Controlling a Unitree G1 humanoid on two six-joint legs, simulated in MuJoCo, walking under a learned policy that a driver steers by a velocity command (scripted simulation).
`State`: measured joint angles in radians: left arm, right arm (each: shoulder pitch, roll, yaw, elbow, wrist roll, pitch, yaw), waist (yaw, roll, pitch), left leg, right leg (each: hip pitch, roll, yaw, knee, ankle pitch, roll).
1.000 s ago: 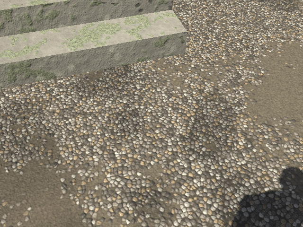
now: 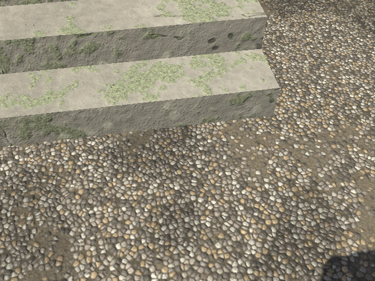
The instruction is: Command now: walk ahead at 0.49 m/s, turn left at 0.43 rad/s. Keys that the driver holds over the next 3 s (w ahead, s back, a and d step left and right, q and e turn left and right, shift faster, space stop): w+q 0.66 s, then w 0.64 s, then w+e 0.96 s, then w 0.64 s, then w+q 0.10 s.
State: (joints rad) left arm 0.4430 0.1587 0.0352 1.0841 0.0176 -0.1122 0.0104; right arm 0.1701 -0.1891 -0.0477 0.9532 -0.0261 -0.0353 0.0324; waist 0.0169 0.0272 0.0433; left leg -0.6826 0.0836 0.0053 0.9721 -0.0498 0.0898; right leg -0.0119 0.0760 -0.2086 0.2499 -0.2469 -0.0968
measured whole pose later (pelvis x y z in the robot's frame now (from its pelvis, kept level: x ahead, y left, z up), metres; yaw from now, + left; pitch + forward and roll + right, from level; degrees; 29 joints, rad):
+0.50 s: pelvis +0.28 +0.05 +0.00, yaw +17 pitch +1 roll +0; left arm 0.10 0.23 0.05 0.82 0.04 -0.04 -0.01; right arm 0.37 -0.23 -0.07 0.98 0.00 -0.06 0.00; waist -0.04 -0.02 0.05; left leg -0.11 -0.16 -0.04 0.31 -0.21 0.15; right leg -0.67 -0.14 0.04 0.98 -0.17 0.04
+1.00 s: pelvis +0.56 +0.08 +0.00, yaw +28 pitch +1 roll -1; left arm 0.35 0.23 0.05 0.91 0.01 -0.10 -0.02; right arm 0.22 -0.27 -0.05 0.86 -0.04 -0.04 0.03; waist 0.02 0.05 0.03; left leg -0.53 0.01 -0.06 1.05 -0.26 0.06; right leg -0.17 0.05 -0.06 0.32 -0.17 -0.07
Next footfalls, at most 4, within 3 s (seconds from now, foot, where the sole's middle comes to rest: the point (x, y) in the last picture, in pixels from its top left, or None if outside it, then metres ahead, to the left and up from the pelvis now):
0.22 left None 0.27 0.08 -0.78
0.76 right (194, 240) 0.64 0.03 -0.78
1.28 left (117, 210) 0.76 0.33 -0.78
1.82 right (142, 162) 1.00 0.26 -0.78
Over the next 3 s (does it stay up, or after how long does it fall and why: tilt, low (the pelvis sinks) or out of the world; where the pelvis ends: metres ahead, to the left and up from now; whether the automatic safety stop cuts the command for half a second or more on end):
stays up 1.49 0.28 0.24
